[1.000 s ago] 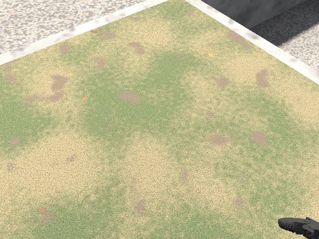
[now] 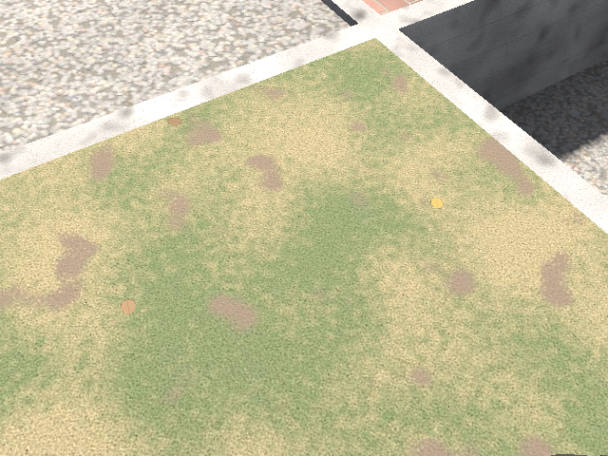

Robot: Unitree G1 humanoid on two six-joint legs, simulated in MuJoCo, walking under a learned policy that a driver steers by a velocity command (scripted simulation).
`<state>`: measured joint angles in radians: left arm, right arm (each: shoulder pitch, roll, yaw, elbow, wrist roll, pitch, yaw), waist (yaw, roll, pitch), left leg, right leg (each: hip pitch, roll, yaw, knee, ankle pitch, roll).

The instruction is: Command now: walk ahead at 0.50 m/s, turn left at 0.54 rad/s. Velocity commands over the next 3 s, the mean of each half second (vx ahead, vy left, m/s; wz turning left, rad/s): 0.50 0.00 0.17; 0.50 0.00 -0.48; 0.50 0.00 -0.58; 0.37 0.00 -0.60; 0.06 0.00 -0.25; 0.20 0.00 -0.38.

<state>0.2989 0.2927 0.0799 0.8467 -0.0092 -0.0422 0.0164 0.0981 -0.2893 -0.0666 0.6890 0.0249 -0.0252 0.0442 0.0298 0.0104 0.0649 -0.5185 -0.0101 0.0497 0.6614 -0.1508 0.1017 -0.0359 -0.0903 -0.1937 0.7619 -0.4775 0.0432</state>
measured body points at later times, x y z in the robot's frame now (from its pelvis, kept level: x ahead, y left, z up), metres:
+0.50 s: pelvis +0.30 -0.01 +0.01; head +0.33 -0.01 +0.46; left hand +0.49 +0.24 -0.08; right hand +0.35 -0.31 -0.11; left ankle +0.11 +0.07 -0.71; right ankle +0.44 -0.10 -0.71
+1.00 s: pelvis +0.60 -0.01 +0.01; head +0.62 -0.01 +0.46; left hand +0.69 +0.28 -0.10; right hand +0.78 -0.29 -0.05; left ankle +0.74 +0.08 -0.72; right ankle +0.44 -0.10 -0.71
